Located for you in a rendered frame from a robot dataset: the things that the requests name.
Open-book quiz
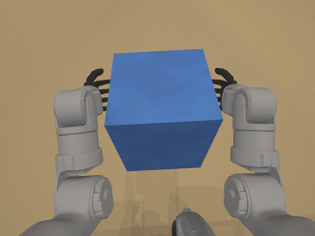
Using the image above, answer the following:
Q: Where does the robot left hand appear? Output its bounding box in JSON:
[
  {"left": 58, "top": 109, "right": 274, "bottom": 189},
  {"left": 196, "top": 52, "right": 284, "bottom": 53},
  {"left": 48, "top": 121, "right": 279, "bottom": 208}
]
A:
[{"left": 84, "top": 68, "right": 110, "bottom": 111}]

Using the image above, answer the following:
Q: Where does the carton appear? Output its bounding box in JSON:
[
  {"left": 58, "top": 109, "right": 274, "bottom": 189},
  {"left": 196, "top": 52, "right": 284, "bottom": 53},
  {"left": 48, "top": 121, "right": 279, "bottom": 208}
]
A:
[{"left": 104, "top": 48, "right": 223, "bottom": 172}]

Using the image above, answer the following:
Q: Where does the right robot thigh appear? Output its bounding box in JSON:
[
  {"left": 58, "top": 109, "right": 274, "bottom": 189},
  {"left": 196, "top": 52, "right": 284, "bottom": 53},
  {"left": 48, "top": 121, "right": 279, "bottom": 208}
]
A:
[{"left": 175, "top": 211, "right": 216, "bottom": 236}]

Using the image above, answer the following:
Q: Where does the robot left forearm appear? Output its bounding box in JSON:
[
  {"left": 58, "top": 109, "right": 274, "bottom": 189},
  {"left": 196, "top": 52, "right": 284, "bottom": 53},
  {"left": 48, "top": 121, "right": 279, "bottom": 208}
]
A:
[{"left": 53, "top": 86, "right": 103, "bottom": 213}]

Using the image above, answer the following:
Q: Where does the robot right hand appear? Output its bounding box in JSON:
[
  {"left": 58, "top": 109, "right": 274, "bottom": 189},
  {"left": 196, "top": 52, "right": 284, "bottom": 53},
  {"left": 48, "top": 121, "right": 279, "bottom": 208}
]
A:
[{"left": 212, "top": 68, "right": 237, "bottom": 111}]

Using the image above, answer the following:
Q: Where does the robot right forearm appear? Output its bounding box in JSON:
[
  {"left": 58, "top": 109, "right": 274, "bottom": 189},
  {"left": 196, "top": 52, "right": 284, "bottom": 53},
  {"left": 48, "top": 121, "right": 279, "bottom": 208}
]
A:
[{"left": 221, "top": 84, "right": 286, "bottom": 208}]

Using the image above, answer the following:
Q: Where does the robot left upper arm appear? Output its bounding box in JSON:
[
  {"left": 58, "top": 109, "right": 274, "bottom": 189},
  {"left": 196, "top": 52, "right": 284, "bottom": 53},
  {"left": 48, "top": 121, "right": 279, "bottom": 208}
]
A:
[{"left": 19, "top": 175, "right": 114, "bottom": 236}]

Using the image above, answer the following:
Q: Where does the robot right upper arm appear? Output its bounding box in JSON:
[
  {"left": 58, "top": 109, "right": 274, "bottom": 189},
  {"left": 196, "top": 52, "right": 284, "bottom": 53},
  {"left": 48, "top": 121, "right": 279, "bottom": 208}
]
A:
[{"left": 223, "top": 173, "right": 315, "bottom": 236}]

